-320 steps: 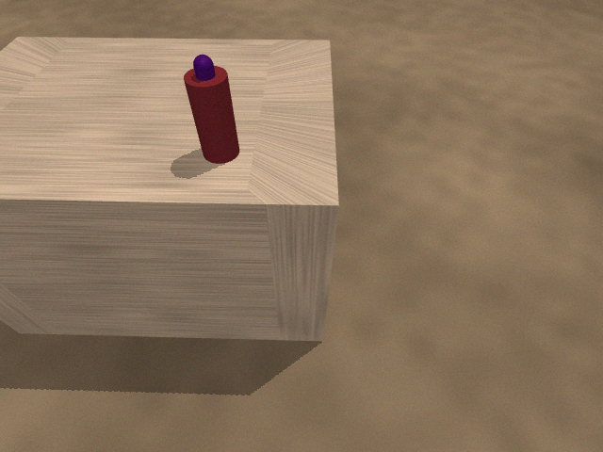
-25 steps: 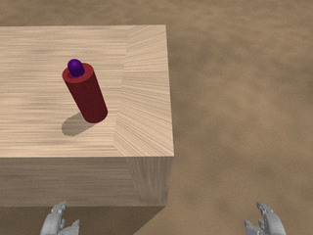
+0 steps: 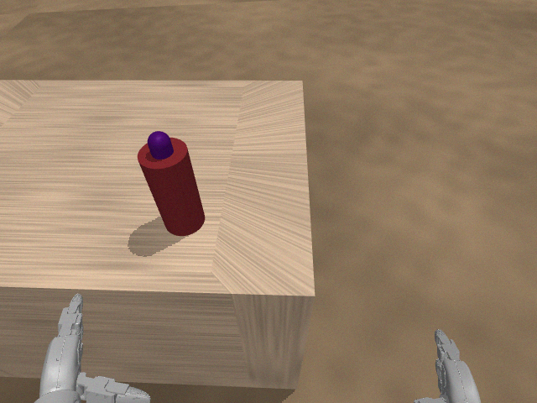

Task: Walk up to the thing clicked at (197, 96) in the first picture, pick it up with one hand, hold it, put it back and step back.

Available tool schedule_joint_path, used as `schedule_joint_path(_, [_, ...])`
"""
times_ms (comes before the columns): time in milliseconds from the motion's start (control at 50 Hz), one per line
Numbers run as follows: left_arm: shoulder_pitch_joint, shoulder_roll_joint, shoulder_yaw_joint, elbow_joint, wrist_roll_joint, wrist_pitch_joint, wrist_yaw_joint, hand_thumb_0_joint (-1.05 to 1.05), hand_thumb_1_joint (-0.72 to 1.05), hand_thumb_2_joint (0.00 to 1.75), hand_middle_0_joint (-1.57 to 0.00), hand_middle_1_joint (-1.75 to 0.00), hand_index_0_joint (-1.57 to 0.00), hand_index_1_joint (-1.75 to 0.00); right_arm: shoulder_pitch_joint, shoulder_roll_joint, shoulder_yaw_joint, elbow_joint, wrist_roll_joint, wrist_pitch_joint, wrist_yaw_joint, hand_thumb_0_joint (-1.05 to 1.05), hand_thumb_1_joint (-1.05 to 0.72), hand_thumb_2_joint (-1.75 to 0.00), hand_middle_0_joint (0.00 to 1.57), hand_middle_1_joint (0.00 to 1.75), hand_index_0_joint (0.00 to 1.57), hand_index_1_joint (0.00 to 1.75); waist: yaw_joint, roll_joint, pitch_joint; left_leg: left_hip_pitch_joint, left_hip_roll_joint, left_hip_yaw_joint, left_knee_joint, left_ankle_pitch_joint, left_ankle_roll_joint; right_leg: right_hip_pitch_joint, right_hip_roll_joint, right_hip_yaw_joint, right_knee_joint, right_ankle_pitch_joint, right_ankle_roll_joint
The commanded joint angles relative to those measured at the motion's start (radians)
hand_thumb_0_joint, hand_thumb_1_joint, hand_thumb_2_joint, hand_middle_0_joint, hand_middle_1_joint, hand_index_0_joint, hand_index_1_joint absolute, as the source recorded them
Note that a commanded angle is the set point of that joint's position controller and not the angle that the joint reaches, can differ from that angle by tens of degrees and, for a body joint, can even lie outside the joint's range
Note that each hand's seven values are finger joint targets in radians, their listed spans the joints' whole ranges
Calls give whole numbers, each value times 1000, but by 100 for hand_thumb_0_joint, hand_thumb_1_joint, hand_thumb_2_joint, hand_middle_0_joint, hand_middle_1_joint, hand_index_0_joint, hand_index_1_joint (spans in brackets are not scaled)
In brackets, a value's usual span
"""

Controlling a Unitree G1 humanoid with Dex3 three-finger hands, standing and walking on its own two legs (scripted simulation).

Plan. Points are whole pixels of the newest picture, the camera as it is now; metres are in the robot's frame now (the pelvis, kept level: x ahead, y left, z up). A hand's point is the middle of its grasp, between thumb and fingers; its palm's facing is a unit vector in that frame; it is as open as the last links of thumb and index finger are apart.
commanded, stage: rise first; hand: left
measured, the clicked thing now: (172, 182) +0.49 +0.21 +0.04
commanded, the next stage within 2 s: go down in 0.94 s
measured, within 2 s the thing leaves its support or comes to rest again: neither
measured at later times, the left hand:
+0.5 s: hand (80, 354) +0.17 +0.26 +0.05, palm faces +0.31 -0.86 -0.40, open 17.6 cm
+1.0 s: hand (61, 348) +0.17 +0.26 +0.08, palm faces +0.35 -0.83 -0.43, open 17.6 cm
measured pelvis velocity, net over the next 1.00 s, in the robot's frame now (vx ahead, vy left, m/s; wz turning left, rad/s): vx -0.01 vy -0.01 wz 0.02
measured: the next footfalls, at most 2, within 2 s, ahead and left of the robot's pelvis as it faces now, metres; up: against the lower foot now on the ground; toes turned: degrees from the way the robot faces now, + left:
none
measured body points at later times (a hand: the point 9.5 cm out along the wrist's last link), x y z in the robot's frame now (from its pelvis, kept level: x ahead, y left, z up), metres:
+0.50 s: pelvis -0.01 -0.01 +0.00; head -0.01 -0.02 +0.45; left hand +0.15 +0.30 +0.07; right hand +0.15 -0.26 -0.09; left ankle -0.03 +0.13 -0.74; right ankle +0.00 -0.14 -0.74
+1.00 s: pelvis -0.01 -0.01 +0.00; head -0.02 -0.03 +0.45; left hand +0.14 +0.31 +0.11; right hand +0.15 -0.26 -0.09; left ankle -0.03 +0.13 -0.74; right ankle +0.00 -0.14 -0.74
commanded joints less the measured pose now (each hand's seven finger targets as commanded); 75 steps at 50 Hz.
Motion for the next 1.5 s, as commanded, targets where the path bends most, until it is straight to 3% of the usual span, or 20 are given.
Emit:
schedule_joint_path(0, [-2, 163, 96, -269, -8, -61, -1, 0, -54, 3, -4, -4, -3, -5, -2, -134, -66, -139, 1, -37, 3, 0, 55, -2, 5, 5, 5, 5, -14, 21, -49, -16, -12, 55, -57, 308, 2, 75, 34, -65, -31, 237, -40])
schedule_joint_path(60, [17, 169, 112, -310, -8, -63, -7, 0, -55, 4, -5, -4, -4, -6, -60, -125, -62, -133, -2, -36, 12, 0, 54, -3, 5, 5, 5, 5, 14, 33, -61, -17, -7, 45, -59, 341, -4, 99, 32, -69, -26, 249, -45])
schedule_joint_path(160, [9, 191, 145, -380, -6, -82, -7, 0, -56, 5, -5, -5, -3, -6, -75, -165, -103, -121, -12, -39, 5, 0, 54, -3, 5, 5, 5, 5, 4, 35, -64, -1, -9, 44, -61, 308, -1, 105, 32, -66, -32, 223, -42])
schedule_joint_path(400, [32, 216, 211, -442, -3, -132, -13, 0, -57, 4, -5, -5, -4, -6, -88, -140, -100, -88, -19, -54, 2, 0, 54, -3, 5, 5, 5, 5, 14, 2, -43, -4, -22, 50, -72, 222, 14, 98, 25, -66, -59, 153, -33])
schedule_joint_path(660, [29, 217, 221, -494, -5, -180, -20, 0, -54, 5, -4, -4, -3, -5, -106, -96, -69, -37, -15, -68, 9, 0, 57, -3, 5, 5, 5, 5, 25, 21, -8, -17, -32, 47, -80, 180, 19, 80, 20, -70, -68, 115, -32])
schedule_joint_path(700, [29, 246, 254, -485, -4, -185, -18, 0, -55, 5, -4, -4, -3, -5, -114, -170, -122, -79, -19, -78, 2, 0, 56, -4, 5, 5, 5, 5, 13, -10, -35, -9, -25, 42, -78, 184, 19, 96, 23, -71, -62, 123, -29])
schedule_joint_path(740, [19, 229, 244, -499, -3, -194, -21, 0, -55, 5, -4, -4, -3, -5, -101, -90, -61, -62, -17, -75, 11, 0, 56, -4, 5, 5, 5, 5, 16, 3, -36, -6, -29, 43, -76, 199, 20, 96, 20, -71, -63, 136, -28])
schedule_joint_path(820, [15, 247, 258, -503, -2, -202, -18, 0, -56, 6, -5, -4, -4, -6, -97, -151, -111, -68, -19, -78, 3, 0, 54, -5, 5, 5, 5, 5, 14, 16, -42, 4, -26, 40, -83, 200, 16, 95, 22, -72, -57, 136, -32])
schedule_joint_path(840, [9, 227, 243, -514, 0, -206, -20, 0, -57, 6, -5, -5, -4, -6, -94, -92, -57, -72, -17, -79, 10, 0, 54, -5, 5, 5, 5, 5, 21, 7, -31, -6, -25, 38, -85, 201, 15, 99, 24, -75, -57, 133, -32])
schedule_joint_path(880, [31, 244, 261, -504, -4, -209, -18, 0, -57, 7, -5, -5, -4, -7, -79, -151, -118, -71, -16, -83, 3, 0, 54, -5, 5, 5, 5, 5, 11, 10, -22, -5, -26, 40, -87, 190, 16, 92, 26, -75, -62, 125, -31])
schedule_joint_path(920, [20, 234, 251, -515, -3, -210, -22, 0, -57, 7, -5, -5, -4, -6, -83, -111, -82, -64, -16, -86, 9, 0, 54, -5, 5, 5, 5, 5, 17, 29, -25, -9, -28, 42, -89, 183, 16, 97, 23, -73, -61, 123, -30])
schedule_joint_path(1020, [26, 262, 287, -520, -4, -223, -19, 0, -60, 0, -6, -7, -8, -5, -81, -139, -108, -108, -13, -90, 9, 0, 53, -4, 5, 5, 5, 5, 20, -5, -26, -13, -29, 41, -83, 197, 19, 103, 22, -74, -64, 132, -28])
schedule_joint_path(1040, [23, 130, 210, -502, -11, -246, -49, 0, -56, 8, -5, -4, -1, -7, -106, -78, -53, -92, -21, -84, 27, 0, 60, -5, 5, 5, 5, 5, 14, -29, -26, -56, -38, 46, -31, 169, 16, 61, 20, -61, -45, 99, -21])
schedule_joint_path(1060, [19, 288, 314, -512, -3, -237, -24, 0, -60, 0, -7, -6, -8, -5, -84, -152, -130, -106, -15, -89, 11, 0, 53, -4, 5, 5, 5, 5, 22, -3, -24, -8, -32, 45, -85, 175, 19, 93, 19, -71, -67, 111, -27])
schedule_joint_path(1080, [-3, 164, 240, -499, -13, -256, -52, 0, -61, 0, -7, -5, -7, -6, -64, -121, -97, -61, -25, -80, 22, 0, 52, -5, 5, 5, 5, 5, 0, -6, -46, -42, -35, 43, -32, 161, 16, 57, 17, -58, -38, 98, -24])
schedule_joint_path(1100, [-17, 178, 259, -492, -17, -266, -63, 0, -61, 1, -7, -7, -7, -7, -112, -81, -61, -101, -21, -80, 30, 0, 52, -5, 5, 5, 5, 5, 16, -32, -40, -53, -39, 42, -27, 150, 17, 46, 17, -60, -39, 79, -21])
schedule_joint_path(1120, [-16, 236, 318, -463, -22, -269, -64, 0, -61, 0, -8, -6, -8, -6, -122, -172, -132, -124, -25, -81, 23, 0, 52, -5, 5, 5, 5, 5, 7, -38, -57, -50, -33, 40, -21, 159, 16, 58, 20, -59, -30, 91, -20])
schedule_joint_path(1260, [-239, 292, 346, -359, -68, -280, -120, 0, -61, 1, -6, -5, -6, -5, -115, -137, -99, -41, -19, -63, 17, 0, 54, -5, 5, 5, 5, 5, -12, 16, -50, -99, -33, 27, -1, 119, 13, 6, 16, -57, 3, 70, -21])
schedule_joint_path(1360, [-432, 391, 394, -237, -132, -271, -230, 0, -61, 2, -6, -5, -6, -5, -158, -152, -86, -22, -7, -75, -10, 0, 54, -5, 5, 5, 5, 5, -25, 23, -107, -105, -39, 22, 10, 87, 21, 4, 10, -48, 5, 56, -22])
schedule_joint_path(1480, [-583, 469, 438, -46, -219, -224, -383, 0, -56, 3, -5, -4, -6, -4, -173, -154, -48, -36, 5, -90, -34, 0, 55, -5, 5, 5, 5, 5, -29, 61, -195, -92, -27, 8, 17, 223, 12, 42, 18, -54, 34, 177, -34])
